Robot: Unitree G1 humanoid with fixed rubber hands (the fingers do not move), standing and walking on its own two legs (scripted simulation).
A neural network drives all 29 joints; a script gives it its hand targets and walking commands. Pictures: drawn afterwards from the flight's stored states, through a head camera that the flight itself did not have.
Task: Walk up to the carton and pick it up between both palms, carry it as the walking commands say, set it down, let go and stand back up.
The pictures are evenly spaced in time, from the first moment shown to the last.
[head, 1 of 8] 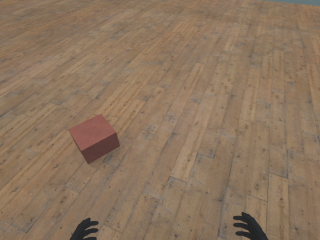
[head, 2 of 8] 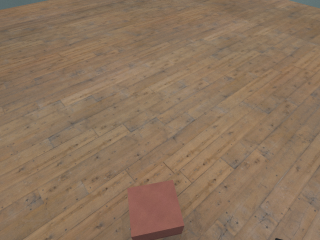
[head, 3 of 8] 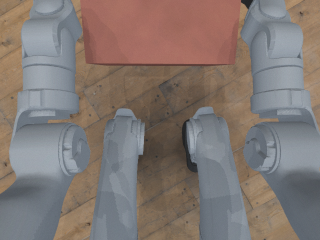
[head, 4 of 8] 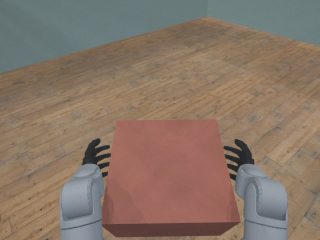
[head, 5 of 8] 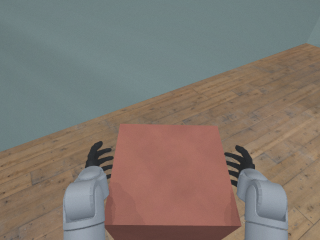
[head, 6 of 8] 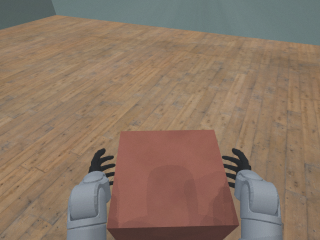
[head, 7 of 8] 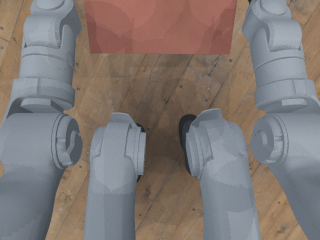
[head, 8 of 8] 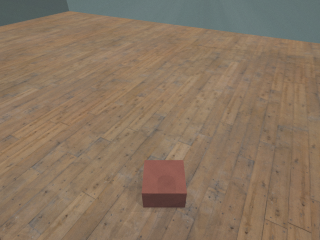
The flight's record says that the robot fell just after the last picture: no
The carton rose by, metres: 0.73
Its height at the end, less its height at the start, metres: +0.00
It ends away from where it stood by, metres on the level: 1.43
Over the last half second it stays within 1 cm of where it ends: yes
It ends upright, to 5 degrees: yes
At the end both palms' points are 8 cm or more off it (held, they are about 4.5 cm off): yes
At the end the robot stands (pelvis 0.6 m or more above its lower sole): yes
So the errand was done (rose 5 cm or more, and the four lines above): yes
